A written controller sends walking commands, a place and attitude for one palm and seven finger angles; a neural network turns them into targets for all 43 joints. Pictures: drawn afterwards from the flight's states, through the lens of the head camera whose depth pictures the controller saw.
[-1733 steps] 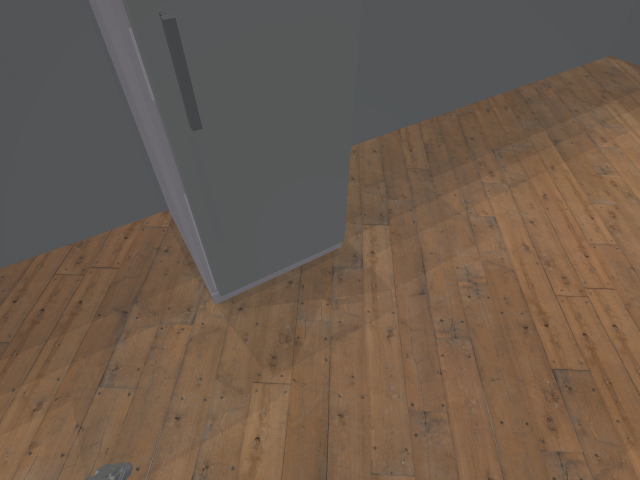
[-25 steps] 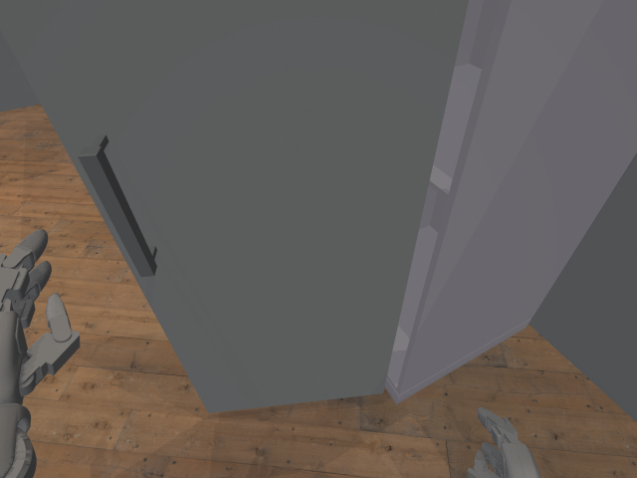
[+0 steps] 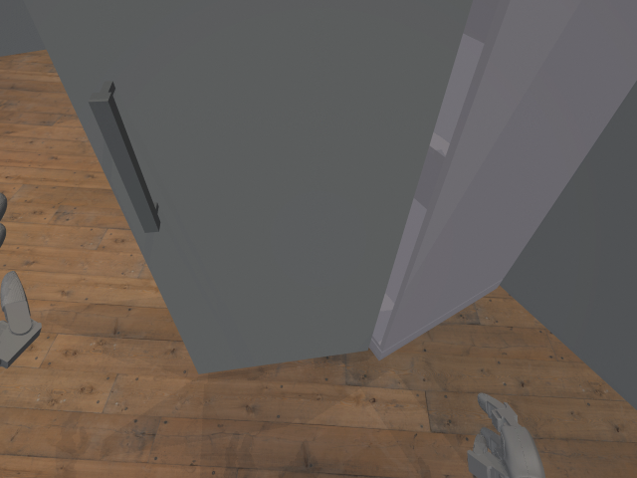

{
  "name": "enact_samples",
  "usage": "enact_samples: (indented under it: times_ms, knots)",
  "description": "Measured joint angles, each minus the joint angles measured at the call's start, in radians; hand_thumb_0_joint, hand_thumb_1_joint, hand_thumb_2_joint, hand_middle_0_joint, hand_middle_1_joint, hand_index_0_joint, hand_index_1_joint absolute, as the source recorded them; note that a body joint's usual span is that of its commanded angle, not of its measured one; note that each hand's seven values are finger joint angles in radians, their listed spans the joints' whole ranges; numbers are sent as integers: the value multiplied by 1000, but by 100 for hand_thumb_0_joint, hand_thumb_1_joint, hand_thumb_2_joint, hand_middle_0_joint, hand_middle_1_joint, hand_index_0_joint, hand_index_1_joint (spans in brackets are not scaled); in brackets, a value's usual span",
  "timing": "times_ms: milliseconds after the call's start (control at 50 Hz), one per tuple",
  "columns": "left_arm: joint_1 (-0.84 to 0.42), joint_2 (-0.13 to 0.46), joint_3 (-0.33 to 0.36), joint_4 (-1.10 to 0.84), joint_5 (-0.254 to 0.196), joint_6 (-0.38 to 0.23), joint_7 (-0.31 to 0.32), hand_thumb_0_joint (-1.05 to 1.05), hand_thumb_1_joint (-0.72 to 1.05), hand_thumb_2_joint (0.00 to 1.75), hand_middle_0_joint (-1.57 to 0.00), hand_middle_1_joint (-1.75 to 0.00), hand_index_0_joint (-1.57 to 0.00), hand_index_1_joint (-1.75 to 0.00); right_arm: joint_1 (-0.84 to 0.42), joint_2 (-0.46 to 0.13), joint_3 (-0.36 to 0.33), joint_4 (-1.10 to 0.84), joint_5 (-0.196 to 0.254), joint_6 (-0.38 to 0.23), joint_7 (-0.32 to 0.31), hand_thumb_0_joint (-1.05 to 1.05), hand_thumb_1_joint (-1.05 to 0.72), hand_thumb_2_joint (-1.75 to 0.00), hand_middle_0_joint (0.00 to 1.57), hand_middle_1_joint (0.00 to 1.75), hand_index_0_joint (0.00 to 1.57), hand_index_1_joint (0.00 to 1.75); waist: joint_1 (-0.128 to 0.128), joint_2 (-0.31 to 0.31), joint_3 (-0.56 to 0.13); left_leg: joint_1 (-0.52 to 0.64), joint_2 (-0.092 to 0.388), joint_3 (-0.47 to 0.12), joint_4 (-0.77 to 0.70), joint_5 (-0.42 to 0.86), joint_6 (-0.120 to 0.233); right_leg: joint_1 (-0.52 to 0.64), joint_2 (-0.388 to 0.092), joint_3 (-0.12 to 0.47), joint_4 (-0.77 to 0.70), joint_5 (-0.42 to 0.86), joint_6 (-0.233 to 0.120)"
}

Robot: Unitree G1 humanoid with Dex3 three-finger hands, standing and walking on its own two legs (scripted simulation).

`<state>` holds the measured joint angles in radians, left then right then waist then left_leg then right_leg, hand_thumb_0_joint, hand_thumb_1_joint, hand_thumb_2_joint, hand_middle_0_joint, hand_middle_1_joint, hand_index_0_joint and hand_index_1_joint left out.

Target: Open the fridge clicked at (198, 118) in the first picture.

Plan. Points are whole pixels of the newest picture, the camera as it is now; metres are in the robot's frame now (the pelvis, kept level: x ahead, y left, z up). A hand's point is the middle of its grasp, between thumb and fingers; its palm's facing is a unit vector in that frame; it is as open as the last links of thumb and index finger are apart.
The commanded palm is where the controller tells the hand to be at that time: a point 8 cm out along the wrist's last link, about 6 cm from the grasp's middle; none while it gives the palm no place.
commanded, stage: step back with the hand held close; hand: left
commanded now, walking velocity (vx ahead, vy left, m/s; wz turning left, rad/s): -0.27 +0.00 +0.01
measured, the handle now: (132, 164) +0.49 +0.32 +0.12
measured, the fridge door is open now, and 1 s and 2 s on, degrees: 68 68 68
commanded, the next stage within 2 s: stop stepping back and stand still in 0.62 s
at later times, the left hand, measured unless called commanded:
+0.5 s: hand out of the picture +0.09 +0.29 +0.18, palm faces +0.57 -0.73 -0.39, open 7.4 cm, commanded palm +0.02 +0.31 +0.18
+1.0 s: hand out of the picture +0.03 +0.24 +0.15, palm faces +0.36 -0.83 -0.43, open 7.4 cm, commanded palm -0.02 +0.28 +0.18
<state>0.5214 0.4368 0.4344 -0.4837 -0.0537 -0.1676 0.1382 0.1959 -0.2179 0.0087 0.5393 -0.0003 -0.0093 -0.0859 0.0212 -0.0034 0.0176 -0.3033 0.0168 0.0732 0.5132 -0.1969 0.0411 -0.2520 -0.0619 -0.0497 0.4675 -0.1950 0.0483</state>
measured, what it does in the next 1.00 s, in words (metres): walks backwards: right foot, then left foot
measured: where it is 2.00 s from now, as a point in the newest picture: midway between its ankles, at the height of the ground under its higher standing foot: outside the picture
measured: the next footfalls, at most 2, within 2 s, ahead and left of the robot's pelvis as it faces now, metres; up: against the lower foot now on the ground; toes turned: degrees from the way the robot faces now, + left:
right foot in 0.66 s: -0.20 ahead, -0.15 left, +0.00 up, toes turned -1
left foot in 0.78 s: -0.01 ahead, +0.07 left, +0.00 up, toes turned +1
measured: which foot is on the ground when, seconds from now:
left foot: down 0.00-0.70, up 0.72-0.76, down 0.78-1.00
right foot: down 0.00-0.36, up 0.38-0.64, down 0.66-1.00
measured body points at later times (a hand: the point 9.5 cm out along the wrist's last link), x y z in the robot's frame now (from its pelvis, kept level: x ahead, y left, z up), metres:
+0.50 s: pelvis -0.10 -0.01 +0.00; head -0.09 +0.02 +0.45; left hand +0.06 +0.33 +0.20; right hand +0.09 -0.22 -0.08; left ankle +0.00 +0.09 -0.74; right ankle -0.12 -0.15 -0.67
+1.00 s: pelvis -0.17 -0.01 +0.00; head -0.20 +0.01 +0.45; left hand +0.01 +0.29 +0.18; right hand -0.05 -0.29 -0.06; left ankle -0.06 +0.07 -0.73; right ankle -0.24 -0.14 -0.73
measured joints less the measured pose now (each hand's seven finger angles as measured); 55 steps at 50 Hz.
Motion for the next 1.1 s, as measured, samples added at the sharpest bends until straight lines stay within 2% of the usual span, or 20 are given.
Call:
enact_samples:
  times_ms: [180,280,340,360,400,440,480,520,580,620,660,680,720,780,820,920,960,1000,1040,1100]
  knots:
    - [-51,-67,-20,54,43,-47,1,1,89,90,-21,-30,-21,-30,41,8,1,31,2,-74,5,1,-90,-90,20,30,21,30,-16,27,6,-110,-6,-67,109,-47,8,-57,66,53,78,-12,-15]
    - [-3,-74,-24,-5,36,-86,14,1,88,90,-21,-30,-21,-30,42,3,-5,76,-13,-95,17,2,-90,-89,20,30,21,30,20,16,2,-161,-13,-73,190,-167,-21,-90,68,62,64,23,-24]
    - [-14,-65,-31,-22,31,-93,26,1,88,90,-21,-30,-21,-30,44,-6,-8,100,-14,-97,16,2,-90,-89,20,30,21,30,25,8,-16,-109,-18,-70,156,-151,-21,-114,68,69,68,36,-14]
    - [-38,-60,-31,-17,28,-95,28,1,88,90,-21,-30,-21,-30,40,-6,-9,102,-13,-101,9,2,-90,-89,20,30,21,30,21,5,-10,-110,-21,-71,132,-79,-12,-126,68,69,87,6,-13]
    - [-92,-53,-23,9,34,-97,32,1,88,90,-21,-30,-21,-30,27,-3,-11,100,-12,-115,-2,2,-90,-89,20,30,21,30,11,18,12,-117,-12,-78,115,21,8,-165,98,84,228,-95,-13]
    - [-125,-42,-6,43,36,-98,30,1,88,90,-21,-30,-21,-30,19,15,-16,102,-14,-132,1,2,-90,-90,20,30,21,30,-1,32,18,-119,4,-86,90,40,17,-192,138,94,426,-170,-16]
    - [-125,-33,11,58,32,-97,25,1,88,90,-21,-30,-21,-30,20,34,-18,99,-13,-144,15,2,-90,-90,20,30,21,30,-11,43,2,-124,25,-91,50,59,21,-175,164,85,523,-212,-18]
    - [-96,-28,21,43,23,-94,26,1,89,90,-21,-30,-21,-30,23,50,-15,98,-12,-156,32,2,-90,-89,20,30,21,30,-10,42,-20,-130,43,-81,3,95,13,-118,162,64,492,-250,-24]
    - [-40,-30,13,-3,9,-89,25,1,89,90,-20,-30,-20,-30,19,66,-5,97,-15,-171,49,2,-90,-89,20,30,21,30,-1,23,-51,-144,60,-49,-66,148,-7,-1,140,38,300,-298,-39]
    - [-23,-28,-1,-25,4,-90,18,1,89,90,-20,-30,-20,-30,7,71,2,96,-21,-177,53,1,-90,-89,20,30,21,30,4,6,-58,-158,63,-26,-99,180,-18,83,125,27,115,-266,-52]
    - [-18,-3,2,-48,3,-97,12,1,89,90,-20,-30,-20,-30,-18,77,9,89,-30,-171,56,1,-90,-89,20,30,21,30,17,-33,-52,-187,57,18,-95,198,-26,145,93,46,-58,-174,-68]
    - [-28,-7,-7,-45,6,-104,5,1,89,90,-20,-30,-20,-30,-37,69,9,97,-33,-161,54,1,-90,-89,20,30,21,30,20,-18,-37,-202,75,20,-73,196,-31,144,105,49,-75,-162,-62]
    - [-41,-5,-30,-36,10,-110,-5,1,89,90,-21,-30,-21,-30,-55,55,8,120,-35,-134,41,1,-90,-89,20,30,21,30,20,9,-15,-198,90,-1,-24,121,-47,143,130,60,-61,-149,-60]
    - [-18,27,-27,-33,12,-108,-16,1,88,90,-21,-30,-21,-30,-24,44,6,123,-19,-104,28,1,-90,-89,20,30,21,30,6,-4,-46,-142,56,-10,30,77,-43,132,128,85,-38,-150,-56]
    - [-10,46,-13,-13,10,-96,-17,1,88,90,-21,-30,-21,-30,-3,35,2,112,-9,-87,19,2,-90,-89,20,30,21,30,-23,-19,-63,-122,38,-17,1,70,-18,128,118,84,-21,-157,-52]
    - [18,32,-8,64,-2,-47,-9,1,88,90,-21,-30,-21,-30,38,-16,-15,88,-3,-78,8,2,-90,-90,20,30,21,30,-72,-11,-79,-94,25,-21,-29,108,-11,147,107,76,-24,-145,-44]
    - [46,14,-18,67,-4,-34,-7,1,88,90,-21,-30,-21,-30,63,-30,-26,83,-6,-82,4,2,-90,-90,20,30,20,30,-82,-4,-91,-95,16,-33,-32,100,-12,155,103,64,-36,-141,-47]
    - [72,-3,-29,51,-1,-32,-3,1,88,90,-21,-30,-21,-30,88,-38,-35,87,-8,-87,0,2,-90,-90,20,30,20,30,-75,-3,-97,-104,4,-46,-12,49,-21,156,95,54,-35,-157,-54]
    - [90,-19,-36,23,4,-39,4,1,88,90,-21,-30,-21,-30,104,-45,-40,100,-12,-93,-3,2,-90,-90,20,30,20,30,-53,-2,-96,-117,-3,-57,29,-3,-31,152,89,47,-22,-156,-58]
    - [61,-35,-37,3,13,-48,16,1,88,90,-21,-30,-21,-30,111,-44,-40,131,-16,-106,-12,2,-90,-90,20,30,20,30,-25,2,-77,-116,-7,-65,63,37,-15,151,85,39,22,-156,-40]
